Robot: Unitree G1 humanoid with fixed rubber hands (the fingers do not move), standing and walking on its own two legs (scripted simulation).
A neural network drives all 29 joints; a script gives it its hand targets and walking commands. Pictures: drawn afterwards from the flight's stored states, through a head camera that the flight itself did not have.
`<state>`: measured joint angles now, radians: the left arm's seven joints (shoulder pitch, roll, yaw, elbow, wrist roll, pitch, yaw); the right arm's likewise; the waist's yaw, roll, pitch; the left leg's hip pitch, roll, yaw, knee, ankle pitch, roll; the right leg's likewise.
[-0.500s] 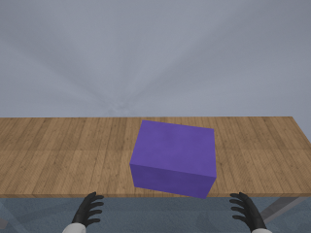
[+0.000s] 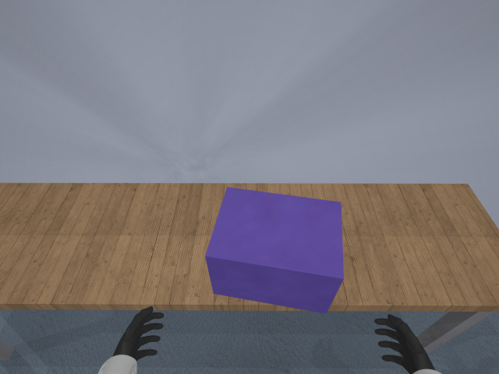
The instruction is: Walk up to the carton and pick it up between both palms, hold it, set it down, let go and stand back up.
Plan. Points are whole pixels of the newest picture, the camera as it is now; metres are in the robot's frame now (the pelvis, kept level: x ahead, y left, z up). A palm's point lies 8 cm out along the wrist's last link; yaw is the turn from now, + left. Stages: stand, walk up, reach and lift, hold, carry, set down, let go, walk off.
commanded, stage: stand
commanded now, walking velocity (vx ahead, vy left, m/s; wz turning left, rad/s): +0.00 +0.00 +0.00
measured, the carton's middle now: (275, 249) +0.37 -0.02 -0.08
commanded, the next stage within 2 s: none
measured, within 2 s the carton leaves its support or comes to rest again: neither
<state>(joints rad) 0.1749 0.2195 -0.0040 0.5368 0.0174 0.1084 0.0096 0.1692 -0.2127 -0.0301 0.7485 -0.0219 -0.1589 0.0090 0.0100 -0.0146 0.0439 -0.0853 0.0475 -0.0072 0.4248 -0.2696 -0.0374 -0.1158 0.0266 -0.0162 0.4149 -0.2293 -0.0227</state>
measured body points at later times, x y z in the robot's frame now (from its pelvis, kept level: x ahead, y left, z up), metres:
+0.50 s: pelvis +0.00 +0.02 +0.00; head -0.02 +0.02 +0.45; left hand +0.07 +0.33 -0.12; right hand +0.13 -0.28 -0.11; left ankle -0.02 +0.14 -0.74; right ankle +0.00 -0.10 -0.74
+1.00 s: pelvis +0.00 +0.03 +0.00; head -0.01 +0.03 +0.45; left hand +0.05 +0.35 -0.12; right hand +0.12 -0.28 -0.11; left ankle -0.02 +0.14 -0.74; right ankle +0.00 -0.10 -0.74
